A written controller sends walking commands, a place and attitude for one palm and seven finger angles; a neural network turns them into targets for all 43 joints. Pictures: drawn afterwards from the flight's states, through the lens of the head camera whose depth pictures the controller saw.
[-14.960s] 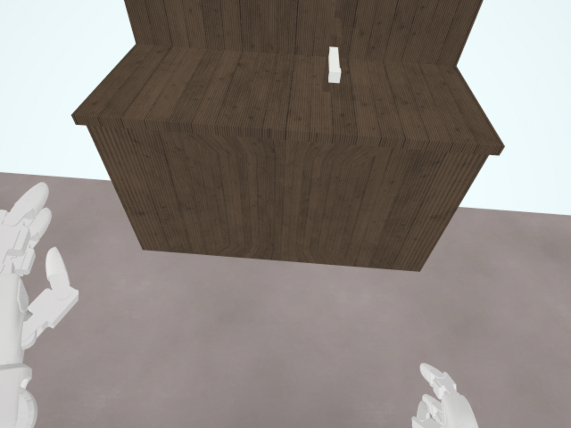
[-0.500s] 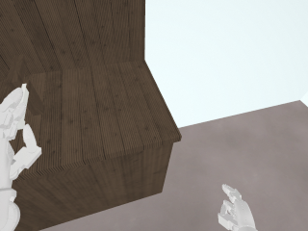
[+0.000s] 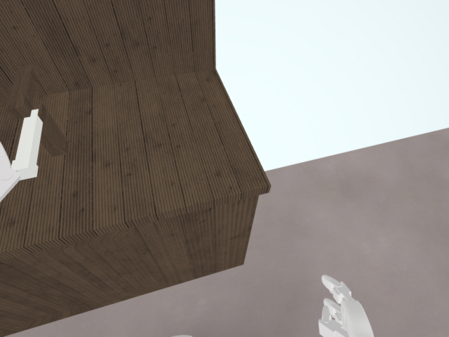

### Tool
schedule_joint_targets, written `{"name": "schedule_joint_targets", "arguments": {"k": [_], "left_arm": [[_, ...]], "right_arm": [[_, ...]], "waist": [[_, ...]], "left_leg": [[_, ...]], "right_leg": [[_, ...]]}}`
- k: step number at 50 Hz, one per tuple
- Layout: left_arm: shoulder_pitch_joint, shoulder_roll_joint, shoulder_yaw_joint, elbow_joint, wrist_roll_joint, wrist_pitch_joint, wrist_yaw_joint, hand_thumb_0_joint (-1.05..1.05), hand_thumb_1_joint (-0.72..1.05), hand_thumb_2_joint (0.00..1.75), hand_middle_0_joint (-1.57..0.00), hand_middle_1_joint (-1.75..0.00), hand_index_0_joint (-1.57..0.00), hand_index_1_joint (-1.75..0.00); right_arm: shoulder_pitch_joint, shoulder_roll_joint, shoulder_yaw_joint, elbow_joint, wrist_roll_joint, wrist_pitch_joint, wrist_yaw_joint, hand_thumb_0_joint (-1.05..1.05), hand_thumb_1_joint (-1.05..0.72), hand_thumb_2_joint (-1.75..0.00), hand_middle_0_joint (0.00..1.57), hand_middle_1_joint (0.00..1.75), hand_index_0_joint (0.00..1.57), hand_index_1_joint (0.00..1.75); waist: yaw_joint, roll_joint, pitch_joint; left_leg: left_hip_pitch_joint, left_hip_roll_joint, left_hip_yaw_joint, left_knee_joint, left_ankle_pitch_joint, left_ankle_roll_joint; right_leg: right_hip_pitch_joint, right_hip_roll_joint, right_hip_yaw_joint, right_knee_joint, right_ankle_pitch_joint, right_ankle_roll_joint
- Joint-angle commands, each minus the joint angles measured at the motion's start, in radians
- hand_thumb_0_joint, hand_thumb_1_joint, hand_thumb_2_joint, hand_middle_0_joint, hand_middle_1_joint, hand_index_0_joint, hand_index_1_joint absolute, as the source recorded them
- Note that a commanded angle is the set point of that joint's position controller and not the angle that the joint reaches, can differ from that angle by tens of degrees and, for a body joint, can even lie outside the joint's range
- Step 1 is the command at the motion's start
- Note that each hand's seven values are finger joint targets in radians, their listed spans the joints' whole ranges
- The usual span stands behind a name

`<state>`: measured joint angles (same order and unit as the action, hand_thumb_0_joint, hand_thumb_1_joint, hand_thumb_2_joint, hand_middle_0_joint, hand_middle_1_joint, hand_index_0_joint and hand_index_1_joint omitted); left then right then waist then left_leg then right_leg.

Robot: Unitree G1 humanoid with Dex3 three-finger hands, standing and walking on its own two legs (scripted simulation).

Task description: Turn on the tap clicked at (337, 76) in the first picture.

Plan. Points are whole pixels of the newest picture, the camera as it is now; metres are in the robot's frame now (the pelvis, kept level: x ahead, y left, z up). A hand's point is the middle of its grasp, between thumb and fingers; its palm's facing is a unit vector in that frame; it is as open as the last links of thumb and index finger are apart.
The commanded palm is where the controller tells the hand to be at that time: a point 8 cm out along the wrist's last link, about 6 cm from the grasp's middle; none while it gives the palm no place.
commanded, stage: look again from close up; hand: left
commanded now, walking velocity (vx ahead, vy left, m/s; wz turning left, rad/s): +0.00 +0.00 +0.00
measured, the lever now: (24, 168) +0.36 +0.39 +0.08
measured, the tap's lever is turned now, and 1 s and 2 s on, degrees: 0 0 0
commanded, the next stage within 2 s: come to a stop and stand still in 0.32 s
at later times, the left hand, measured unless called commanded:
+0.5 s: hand (49, 182) +0.27 +0.26 +0.17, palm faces +0.31 -0.83 -0.47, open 7.4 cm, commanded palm +0.21 +0.30 +0.18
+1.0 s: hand (34, 224) +0.22 +0.26 +0.16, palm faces +0.30 -0.85 -0.42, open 7.4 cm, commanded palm +0.17 +0.30 +0.18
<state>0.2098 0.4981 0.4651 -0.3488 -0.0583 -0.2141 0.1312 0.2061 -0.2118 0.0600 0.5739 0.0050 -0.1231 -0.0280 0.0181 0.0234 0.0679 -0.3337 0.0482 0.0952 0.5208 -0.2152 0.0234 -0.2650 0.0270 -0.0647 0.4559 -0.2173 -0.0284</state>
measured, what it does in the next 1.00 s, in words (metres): stands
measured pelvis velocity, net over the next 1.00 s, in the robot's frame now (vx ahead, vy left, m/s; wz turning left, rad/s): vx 0.00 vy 0.02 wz -0.01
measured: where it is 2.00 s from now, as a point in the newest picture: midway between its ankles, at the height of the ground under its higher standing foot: outside the picture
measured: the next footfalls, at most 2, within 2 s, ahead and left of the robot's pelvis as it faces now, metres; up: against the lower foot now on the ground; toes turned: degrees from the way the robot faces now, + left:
none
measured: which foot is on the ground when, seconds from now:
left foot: down 0.00-1.00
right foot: down 0.00-1.00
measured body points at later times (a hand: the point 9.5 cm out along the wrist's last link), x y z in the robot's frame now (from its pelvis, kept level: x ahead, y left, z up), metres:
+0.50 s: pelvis +0.05 +0.03 +0.00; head +0.10 +0.04 +0.45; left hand +0.25 +0.30 +0.20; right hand +0.25 -0.19 -0.07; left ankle +0.04 +0.10 -0.74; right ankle +0.01 -0.11 -0.74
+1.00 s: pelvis +0.00 +0.02 +0.00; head +0.02 +0.03 +0.45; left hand +0.20 +0.30 +0.18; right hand +0.17 -0.20 -0.07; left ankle +0.04 +0.10 -0.74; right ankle +0.01 -0.10 -0.74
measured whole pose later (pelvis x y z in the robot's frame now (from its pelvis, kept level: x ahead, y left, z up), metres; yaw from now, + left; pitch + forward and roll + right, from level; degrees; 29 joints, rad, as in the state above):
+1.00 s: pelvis +0.00 +0.02 +0.00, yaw +0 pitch -2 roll -1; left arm 0.49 0.41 0.35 -0.46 -0.06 -0.22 0.08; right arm 0.23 -0.19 0.01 0.56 0.01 -0.12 -0.02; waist -0.02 -0.01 0.05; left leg -0.26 0.01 0.12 0.51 -0.23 0.06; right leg -0.20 -0.01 -0.04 0.47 -0.24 0.01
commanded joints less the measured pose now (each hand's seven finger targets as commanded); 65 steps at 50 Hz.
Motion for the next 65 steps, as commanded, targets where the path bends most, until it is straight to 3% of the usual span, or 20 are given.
{"name": "schedule_joint_targets", "arguments": {"k": [1,6,7,8,12,17,23,27,31,32,33,34,35,36,37,40,46,47,58,65], "left_arm": [[0.299,0.013,-0.018,-0.320,0.002,-0.055,-0.034,0.00,0.90,0.90,-0.20,-0.30,-0.20,-0.30],[0.204,0.092,0.083,-0.319,0.016,-0.045,-0.020,0.00,0.90,0.90,-0.20,-0.30,-0.20,-0.30],[0.136,0.163,0.126,-0.360,0.023,-0.044,-0.012,0.00,0.90,0.90,-0.20,-0.30,-0.20,-0.30],[0.132,0.096,0.083,-0.332,0.020,-0.041,-0.014,0.00,0.90,0.90,-0.20,-0.30,-0.20,-0.30],[0.080,0.128,0.080,-0.436,0.030,-0.029,-0.006,0.00,0.90,0.90,-0.20,-0.30,-0.20,-0.30],[0.241,0.072,0.048,-0.483,0.036,-0.023,-0.003,0.00,0.90,0.90,-0.20,-0.30,-0.20,-0.30],[0.337,0.020,0.058,-0.303,0.011,-0.006,-0.016,0.00,0.90,0.90,-0.20,-0.30,-0.20,-0.30],[0.232,0.067,0.074,-0.326,0.008,0.000,-0.019,0.00,0.90,0.90,-0.20,-0.30,-0.20,-0.30],[0.154,0.029,-0.009,-0.413,0.014,0.002,-0.021,0.00,0.90,0.90,-0.20,-0.30,-0.20,-0.30],[0.135,0.058,0.007,-0.445,0.021,0.008,-0.012,0.00,0.90,0.90,-0.20,-0.30,-0.20,-0.30],[-0.809,0.774,0.549,-0.619,0.163,-0.108,-0.014,0.00,0.90,0.90,-0.20,-0.30,-0.20,-0.30],[-0.173,0.137,0.127,0.011,0.059,-0.057,-0.051,0.00,0.90,0.90,-0.20,-0.30,-0.20,-0.30],[-0.011,0.048,0.032,-0.222,0.022,-0.059,-0.039,0.00,0.90,0.90,-0.20,-0.30,-0.20,-0.30],[0.017,0.046,0.021,-0.234,0.015,-0.050,-0.027,0.00,0.90,0.90,-0.20,-0.30,-0.20,-0.30],[0.035,-0.038,-0.064,-0.317,0.004,-0.061,-0.032,0.00,0.90,0.90,-0.20,-0.30,-0.20,-0.30],[0.182,-0.013,-0.066,-0.413,0.018,-0.066,-0.027,0.00,0.90,0.90,-0.20,-0.30,-0.20,-0.30],[0.237,0.079,0.094,-0.277,-0.012,-0.058,-0.005,0.00,0.90,0.90,-0.20,-0.30,-0.20,-0.30],[0.218,0.112,0.123,-0.273,-0.017,-0.056,-0.002,0.00,0.90,0.90,-0.20,-0.30,-0.20,-0.30],[-0.035,-0.032,-0.111,-0.297,0.045,-0.050,-0.009,0.00,0.90,0.90,-0.20,-0.30,-0.20,-0.30],[0.054,0.036,0.006,-0.284,0.039,-0.059,0.001,0.00,0.90,0.90,-0.20,-0.30,-0.20,-0.30]], "right_arm": [[-0.078,-0.131,-0.083,-0.163,0.009,-0.069,0.023,0.00,-0.90,-0.90,0.20,0.30,0.20,0.30],[-0.097,-0.132,-0.081,-0.151,-0.004,-0.059,-0.001,0.00,-0.90,-0.90,0.20,0.30,0.20,0.30],[-0.108,-0.141,-0.082,-0.147,-0.007,-0.050,-0.010,0.00,-0.90,-0.90,0.20,0.30,0.20,0.30],[-0.096,-0.127,-0.081,-0.147,-0.007,-0.047,-0.015,0.00,-0.90,-0.90,0.20,0.30,0.20,0.30],[-0.100,-0.128,-0.082,-0.156,0.001,-0.053,-0.014,0.00,-0.90,-0.90,0.20,0.30,0.20,0.30],[-0.087,-0.122,-0.092,-0.160,0.001,-0.063,0.015,0.00,-0.90,-0.90,0.20,0.30,0.20,0.30],[-0.065,-0.123,-0.093,-0.158,0.010,-0.005,0.012,0.00,-0.90,-0.90,0.20,0.30,0.20,0.30],[-0.086,-0.125,-0.090,-0.168,0.017,0.009,-0.008,0.00,-0.90,-0.90,0.20,0.30,0.20,0.30],[-0.095,-0.118,-0.085,-0.179,0.012,-0.004,-0.008,0.00,-0.90,-0.90,0.20,0.30,0.20,0.30],[-0.117,-0.116,-0.082,-0.178,0.014,-0.010,-0.011,0.00,-0.90,-0.90,0.20,0.30,0.20,0.30],[0.058,-0.136,-0.136,-0.130,-0.069,-0.088,0.016,0.00,-0.90,-0.90,0.20,0.30,0.20,0.30],[-0.055,-0.028,-0.090,-0.069,-0.024,-0.092,0.015,0.00,-0.90,-0.90,0.20,0.30,0.20,0.30],[-0.050,-0.092,-0.115,-0.167,0.004,-0.088,0.015,0.00,-0.90,-0.90,0.20,0.30,0.20,0.30],[-0.027,-0.119,-0.127,-0.160,0.013,-0.100,0.016,0.00,-0.90,-0.90,0.20,0.30,0.20,0.30],[-0.062,-0.102,-0.129,-0.165,0.018,-0.108,0.025,0.00,-0.90,-0.90,0.20,0.30,0.20,0.30],[-0.058,-0.110,-0.124,-0.179,0.003,-0.101,0.061,0.00,-0.90,-0.90,0.20,0.30,0.20,0.30],[-0.078,-0.108,-0.105,-0.187,0.020,-0.057,0.009,0.00,-0.90,-0.90,0.20,0.30,0.20,0.30],[-0.085,-0.109,-0.104,-0.185,0.022,-0.048,-0.004,0.00,-0.90,-0.90,0.20,0.30,0.20,0.30],[-0.087,-0.124,-0.092,-0.151,0.000,-0.090,-0.022,0.00,-0.90,-0.90,0.20,0.30,0.20,0.30],[-0.090,-0.112,-0.091,-0.159,-0.006,-0.080,-0.020,0.00,-0.90,-0.90,0.20,0.30,0.20,0.30]], "waist": [[0.018,-0.070,-0.192],[0.000,-0.074,-0.168],[0.000,-0.040,-0.185],[-0.007,-0.017,-0.186],[0.005,0.121,-0.278],[0.006,0.152,-0.297],[-0.018,-0.021,-0.206],[-0.018,0.003,-0.212],[-0.013,0.067,-0.235],[-0.005,0.095,-0.242],[0.051,-0.087,-0.130],[0.013,-0.099,-0.241],[0.024,-0.003,-0.245],[0.010,0.090,-0.311],[0.012,0.236,-0.348],[0.016,0.197,-0.301],[-0.001,-0.090,-0.155],[-0.004,-0.082,-0.135],[-0.007,0.037,-0.077],[0.007,0.041,-0.099]], "left_leg": [[0.157,0.038,-0.078,-0.066,-0.053,0.001],[0.163,0.052,-0.087,-0.090,0.088,0.005],[0.181,0.055,-0.085,-0.090,0.125,0.006],[0.176,0.056,-0.082,-0.091,0.158,0.010],[0.291,0.060,-0.077,-0.044,0.430,0.018],[0.392,0.092,-0.090,-0.005,0.649,0.028],[0.205,0.067,-0.069,-0.008,0.429,0.007],[0.238,0.079,-0.082,-0.049,0.427,0.006],[0.270,0.087,-0.094,-0.072,0.431,0.013],[0.284,0.089,-0.091,-0.067,0.435,0.013],[0.116,0.077,-0.092,0.056,0.322,0.003],[0.230,0.010,-0.114,-0.027,0.343,-0.006],[0.289,0.038,-0.096,-0.052,0.436,-0.013],[0.315,0.050,-0.104,-0.073,0.451,-0.005],[0.381,0.065,-0.104,-0.066,0.555,-0.005],[0.324,0.135,-0.135,-0.092,0.581,0.009],[0.066,0.053,-0.109,-0.119,0.096,-0.011],[0.081,0.046,-0.106,-0.123,0.043,-0.011],[0.130,0.033,-0.109,-0.192,-0.274,0.013],[0.091,0.028,-0.131,-0.214,-0.217,0.007]], "right_leg": [[0.006,-0.107,0.152,-0.130,0.002,-0.008],[0.033,-0.084,0.126,-0.077,0.172,0.010],[0.040,-0.085,0.132,-0.057,0.200,0.008],[0.062,-0.086,0.111,-0.045,0.220,0.009],[0.098,-0.079,0.088,0.015,0.356,0.008],[0.035,-0.058,0.024,0.009,0.229,0.016],[0.128,-0.079,0.055,-0.049,0.413,0.011],[0.108,-0.080,0.065,-0.038,0.385,0.018],[0.106,-0.075,0.047,-0.041,0.285,0.020],[0.099,-0.079,0.054,-0.044,0.287,0.019],[-0.082,-0.106,0.128,-0.049,0.302,0.021],[-0.002,-0.134,0.179,-0.012,0.369,-0.079],[0.086,-0.102,0.180,-0.032,0.431,-0.033],[0.114,-0.100,0.156,0.010,0.341,-0.018],[0.077,-0.090,0.110,0.063,0.254,-0.013],[0.044,-0.070,0.049,0.088,-0.022,0.000],[0.128,-0.090,0.086,-0.049,0.118,0.003],[0.093,-0.098,0.101,-0.075,0.093,0.000],[-0.036,-0.077,0.160,-0.198,-0.253,0.006],[0.050,-0.060,0.140,-0.171,-0.145,0.002]]}}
